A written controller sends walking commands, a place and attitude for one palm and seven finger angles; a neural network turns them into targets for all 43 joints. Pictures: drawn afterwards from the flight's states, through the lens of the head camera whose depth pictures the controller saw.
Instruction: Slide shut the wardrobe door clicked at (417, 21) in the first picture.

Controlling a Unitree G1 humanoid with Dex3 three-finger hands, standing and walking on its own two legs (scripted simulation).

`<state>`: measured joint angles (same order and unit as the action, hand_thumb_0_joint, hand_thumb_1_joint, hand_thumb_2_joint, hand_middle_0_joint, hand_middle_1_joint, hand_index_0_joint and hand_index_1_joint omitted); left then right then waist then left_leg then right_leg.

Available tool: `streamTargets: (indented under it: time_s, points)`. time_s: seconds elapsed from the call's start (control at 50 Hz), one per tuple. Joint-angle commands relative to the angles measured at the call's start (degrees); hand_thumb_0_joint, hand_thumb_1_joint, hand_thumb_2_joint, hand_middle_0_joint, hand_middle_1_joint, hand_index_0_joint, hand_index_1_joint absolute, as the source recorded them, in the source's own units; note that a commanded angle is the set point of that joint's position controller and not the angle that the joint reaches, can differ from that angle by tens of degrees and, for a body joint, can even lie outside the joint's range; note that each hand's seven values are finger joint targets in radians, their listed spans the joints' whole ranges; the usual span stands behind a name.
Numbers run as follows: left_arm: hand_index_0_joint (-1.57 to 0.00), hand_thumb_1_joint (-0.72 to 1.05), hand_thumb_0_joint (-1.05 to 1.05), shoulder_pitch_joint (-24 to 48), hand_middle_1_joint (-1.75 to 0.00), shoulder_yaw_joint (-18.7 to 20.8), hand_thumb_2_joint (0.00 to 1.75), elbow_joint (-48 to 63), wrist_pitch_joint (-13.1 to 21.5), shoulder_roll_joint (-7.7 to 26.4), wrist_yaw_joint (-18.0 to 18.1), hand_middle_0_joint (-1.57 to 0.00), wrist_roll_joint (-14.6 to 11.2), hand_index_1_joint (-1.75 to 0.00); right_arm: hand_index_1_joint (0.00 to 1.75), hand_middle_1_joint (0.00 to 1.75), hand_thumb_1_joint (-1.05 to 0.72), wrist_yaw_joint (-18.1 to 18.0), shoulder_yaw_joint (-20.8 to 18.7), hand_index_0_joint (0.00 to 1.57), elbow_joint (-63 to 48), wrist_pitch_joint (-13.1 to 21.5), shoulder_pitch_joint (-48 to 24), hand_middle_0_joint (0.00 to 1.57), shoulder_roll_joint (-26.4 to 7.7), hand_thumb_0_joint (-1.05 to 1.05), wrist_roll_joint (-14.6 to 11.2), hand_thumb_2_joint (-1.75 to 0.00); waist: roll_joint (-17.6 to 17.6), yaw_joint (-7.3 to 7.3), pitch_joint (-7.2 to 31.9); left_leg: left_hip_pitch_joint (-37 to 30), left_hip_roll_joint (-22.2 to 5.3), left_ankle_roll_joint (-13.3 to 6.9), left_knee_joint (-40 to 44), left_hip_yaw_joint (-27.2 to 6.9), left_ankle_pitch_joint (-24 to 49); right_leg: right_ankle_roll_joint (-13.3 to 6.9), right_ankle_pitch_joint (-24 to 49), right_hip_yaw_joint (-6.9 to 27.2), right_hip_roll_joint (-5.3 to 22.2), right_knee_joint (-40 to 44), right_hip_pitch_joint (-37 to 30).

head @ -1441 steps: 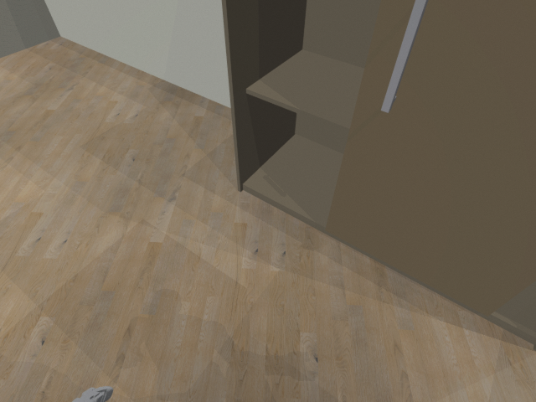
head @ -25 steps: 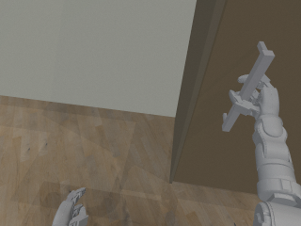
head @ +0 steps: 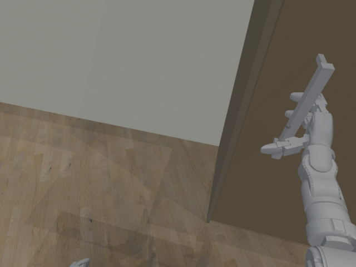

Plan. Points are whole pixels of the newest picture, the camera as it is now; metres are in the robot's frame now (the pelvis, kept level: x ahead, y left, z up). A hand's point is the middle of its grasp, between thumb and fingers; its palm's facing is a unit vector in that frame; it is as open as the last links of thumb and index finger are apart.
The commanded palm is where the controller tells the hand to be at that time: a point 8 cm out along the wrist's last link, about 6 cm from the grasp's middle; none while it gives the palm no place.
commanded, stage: slip the hand off the handle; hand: right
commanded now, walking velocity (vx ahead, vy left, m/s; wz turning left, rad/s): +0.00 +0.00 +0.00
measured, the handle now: (295, 113) +0.46 -0.23 +0.13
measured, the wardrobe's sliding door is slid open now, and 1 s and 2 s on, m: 0.00 0.00 0.00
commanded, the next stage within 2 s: draw the hand back to the body in 1.32 s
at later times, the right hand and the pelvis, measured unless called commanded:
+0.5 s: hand (316, 132) +0.40 -0.27 +0.13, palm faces +0.31 +0.93 -0.17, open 14.7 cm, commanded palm +0.37 -0.31 +0.14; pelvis +0.03 -0.01 +0.00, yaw -2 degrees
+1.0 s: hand (329, 155) +0.34 -0.28 +0.12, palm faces +0.33 +0.93 -0.17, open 14.6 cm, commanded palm +0.30 -0.31 +0.14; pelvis +0.03 +0.00 +0.00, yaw -1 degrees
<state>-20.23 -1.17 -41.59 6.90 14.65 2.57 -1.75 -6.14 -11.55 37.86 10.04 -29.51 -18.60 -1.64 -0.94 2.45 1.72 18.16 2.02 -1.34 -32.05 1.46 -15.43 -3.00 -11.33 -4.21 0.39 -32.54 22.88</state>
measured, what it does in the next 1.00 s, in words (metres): stands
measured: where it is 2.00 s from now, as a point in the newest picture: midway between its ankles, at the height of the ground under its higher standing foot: outside the picture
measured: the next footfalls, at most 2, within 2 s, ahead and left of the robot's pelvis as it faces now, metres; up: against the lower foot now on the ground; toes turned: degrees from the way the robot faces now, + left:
none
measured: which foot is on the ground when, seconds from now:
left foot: down 0.00-1.00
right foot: down 0.00-1.00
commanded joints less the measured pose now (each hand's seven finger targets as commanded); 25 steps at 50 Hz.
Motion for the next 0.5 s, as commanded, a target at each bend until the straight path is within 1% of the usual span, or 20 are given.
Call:
streamTargets:
  time_s: [0.0,0.02,0.04,0.06,0.1,0.12,0.14,0.16,0.18,0.2,0.22,0.24,0.26,0.32,0.36,0.38,0.4,0.44,0.46,0.48]
  points:
    - [-0.2,0.9,0.0,6.26,-0.3,2.91,0.9,8.61,3.98,8.43,1.07,-0.2,0.51,-0.3,1.15,1.15,0.55,-2.29,-1.82,0.25,-18.4,2.65,-23.97,0.25,-10.52,0.0,0.38,-0.2,-0.53,-1.38,13.49,3.73,-0.76,-0.06,6.38,-0.84,0.47,0.13,-3.94,6.31,1.55,6.25,-13.75]
    - [-0.2,0.9,0.0,5.08,-0.3,2.86,0.9,7.49,3.72,8.62,1.31,-0.2,0.84,-0.3,1.15,1.15,0.55,-2.62,-3.4,0.25,-13.54,2.13,-22.25,0.25,-11.75,0.0,0.91,-0.2,1.28,-0.76,11.51,4.77,-0.69,0.03,6.03,-0.51,1.38,0.23,-2.94,6.47,1.49,5.67,-12.48]
    - [-0.2,0.9,0.0,4.93,-0.3,2.74,0.9,8.04,3.43,8.74,1.27,-0.2,0.93,-0.3,1.15,1.15,0.55,-2.51,-4.3,0.25,-13.75,1.84,-20.32,0.25,-12.28,0.0,0.96,-0.2,2.28,-1.59,12.2,4.04,-0.74,0.07,5.71,-0.38,2.05,0.26,-1.72,6.35,1.35,5.39,-11.81]
    - [-0.2,0.9,0.0,5.18,-0.3,2.78,0.9,8.21,3.05,8.98,1.46,-0.2,1.12,-0.3,1.15,1.15,0.55,-2.5,-6.56,0.25,-15.02,1.94,-19.8,0.25,-15.18,0.0,1.23,-0.2,1.99,-2.17,13.85,2.58,-0.75,-0.05,5.55,-0.74,3.59,0.14,0.72,5.8,1.23,4.74,-12.12]
    - [-0.2,0.9,0.0,5.69,-0.3,2.72,0.9,9.07,2.69,8.14,1.6,-0.2,1.06,-0.3,1.15,1.15,0.55,-1.87,-6.05,0.25,-19.0,2.32,-20.14,0.25,-14.36,0.0,0.89,-0.2,-0.7,-2.62,17.02,1.46,-0.72,-0.2,4.57,-0.56,6.12,0.55,4.56,5.69,1.25,4.17,-14.39]
    - [-0.2,0.9,0.0,6.0,-0.3,2.63,0.9,8.96,2.62,7.91,1.7,-0.2,1.04,-0.3,1.15,1.15,0.55,-1.43,-4.59,0.25,-20.3,2.54,-21.79,0.25,-13.19,0.0,0.8,-0.2,-2.45,-1.74,17.07,2.66,-0.65,-0.13,4.45,-0.49,6.56,0.69,5.39,5.83,1.35,3.84,-15.87]
    - [-0.2,0.9,0.0,5.7,-0.3,2.74,0.9,8.76,2.67,7.92,1.74,-0.2,1.06,-0.3,1.15,1.15,0.55,-1.06,-4.47,0.25,-20.67,2.71,-21.98,0.25,-12.85,0.0,0.73,-0.2,-2.95,-1.68,16.89,3.34,-0.52,-0.26,4.08,-0.18,7.05,1.02,6.62,6.32,1.61,3.64,-16.76]
    - [-0.2,0.9,0.0,5.59,-0.3,2.79,0.9,8.78,2.59,8.06,1.77,-0.2,1.19,-0.3,1.15,1.15,0.55,-0.67,-4.73,0.25,-20.82,2.69,-20.17,0.25,-12.89,0.0,0.48,-0.2,-1.58,-1.61,16.67,3.26,-0.33,-0.29,4.15,-0.19,8.12,0.86,8.3,6.41,1.7,3.09,-16.87]
    - [-0.2,0.9,0.0,5.56,-0.3,2.87,0.9,8.84,2.54,8.08,1.75,-0.2,1.0,-0.3,1.15,1.15,0.55,-0.08,-4.19,0.25,-20.55,2.55,-18.77,0.25,-11.93,0.0,0.08,-0.2,-2.12,-1.59,17.0,3.54,-0.42,-0.2,3.83,0.01,8.78,1.06,9.51,6.39,1.69,2.78,-17.25]
    - [-0.2,0.9,0.0,5.6,-0.3,2.78,0.9,8.78,2.48,8.07,1.83,-0.2,0.88,-0.3,1.15,1.15,0.55,0.49,-3.45,0.25,-20.7,2.3,-19.35,0.25,-11.4,0.0,-0.18,-0.2,-2.19,-1.23,16.47,4.33,-0.43,-0.12,3.76,0.24,8.6,1.28,9.46,6.83,1.86,2.8,-17.75]
    - [-0.2,0.9,0.0,5.49,-0.3,2.84,0.9,8.66,2.42,8.17,1.88,-0.2,0.84,-0.3,1.15,1.15,0.55,1.04,-3.62,0.25,-20.88,1.98,-19.75,0.25,-11.85,0.0,-0.36,-0.2,-3.21,-1.29,16.57,4.44,-0.4,-0.24,3.64,0.23,9.02,1.55,10.32,7.04,1.82,2.73,-18.03]
    - [-0.2,0.9,0.0,5.35,-0.3,2.87,0.9,8.66,2.31,8.2,1.92,-0.2,0.65,-0.3,1.15,1.15,0.55,1.68,-3.44,0.25,-19.95,1.42,-18.2,0.25,-11.58,0.0,-0.5,-0.2,-2.83,-1.46,16.36,4.51,-0.41,-0.29,3.59,0.42,8.84,1.74,10.46,7.34,1.87,2.73,-17.94]
    - [-0.2,0.9,0.0,5.36,-0.3,2.86,0.9,8.83,2.19,8.37,2.01,-0.2,0.64,-0.3,1.15,1.15,0.55,2.31,-2.88,0.25,-20.6,0.99,-18.67,0.25,-11.32,0.0,-0.62,-0.2,-3.0,-0.84,16.18,4.66,-0.38,-0.29,3.79,0.25,9.37,1.53,11.03,7.1,1.75,2.27,-17.97]
    - [-0.2,0.9,0.0,5.47,-0.3,2.87,0.9,8.79,2.2,8.25,2.14,-0.2,0.3,-0.3,1.15,1.15,0.55,3.58,-2.23,0.25,-21.18,0.19,-19.13,0.25,-10.53,0.0,-1.61,-0.2,-2.91,-1.01,16.47,5.35,-0.42,-0.26,3.74,0.52,9.03,2.03,11.08,7.96,1.77,2.33,-18.78]
    - [-0.2,0.9,0.0,5.22,-0.3,2.86,0.9,8.92,2.03,8.64,2.19,-0.2,0.39,-0.3,1.15,1.15,0.55,4.2,-3.73,0.25,-21.17,0.02,-17.23,0.25,-12.12,0.0,-1.87,-0.2,-1.91,-1.47,16.24,4.72,-0.28,-0.42,3.79,0.53,9.72,1.99,12.58,7.99,1.61,1.92,-18.01]
    - [-0.2,0.9,0.0,5.32,-0.3,2.85,0.9,8.82,1.9,8.59,2.22,-0.2,0.23,-0.3,1.15,1.15,0.55,4.44,-4.64,0.25,-21.35,0.06,-17.83,0.25,-13.22,0.0,-1.93,-0.2,-2.38,-1.45,16.52,4.79,-0.38,-0.42,3.57,0.58,9.82,2.16,12.75,8.14,1.57,1.86,-18.03]
    - [-0.2,0.9,0.0,5.32,-0.3,2.68,0.9,8.81,1.75,8.4,2.25,-0.2,0.19,-0.3,1.15,1.15,0.55,4.77,-4.07,0.25,-20.67,-0.03,-17.91,0.25,-12.62,0.0,-2.03,-0.2,-2.16,-1.34,15.74,4.91,-0.36,-0.39,3.6,0.57,9.72,2.12,12.38,8.01,1.49,1.87,-17.6]
    - [-0.2,0.9,0.0,5.53,-0.3,2.6,0.9,9.03,1.62,8.54,2.41,-0.2,0.12,-0.3,1.15,1.15,0.55,5.33,-5.27,0.25,-20.08,0.01,-18.15,0.25,-14.11,0.0,-2.14,-0.2,-2.23,-1.55,15.48,4.98,-0.38,-0.39,3.57,0.54,8.63,2.05,10.52,8.1,1.31,2.07,-16.52]
    - [-0.2,0.9,0.0,5.43,-0.3,2.58,0.9,8.94,1.47,8.73,2.59,-0.2,0.14,-0.3,1.15,1.15,0.55,5.43,-6.86,0.25,-20.24,0.2,-19.2,0.25,-16.27,0.0,-2.12,-0.2,-1.3,-1.24,15.01,4.61,-0.26,-0.41,3.88,0.3,8.53,1.62,9.83,7.93,1.23,1.84,-15.7]
    - [-0.2,0.9,0.0,5.52,-0.3,2.47,0.9,9.04,1.46,8.59,2.66,-0.2,0.13,-0.3,1.15,1.15,0.55,5.89,-6.26,0.25,-19.8,0.39,-20.05,0.25,-15.83,0.0,-2.12,-0.2,-1.92,-1.26,15.51,4.63,-0.36,-0.36,3.8,0.21,8.14,1.55,9.05,7.81,1.0,1.94,-15.47]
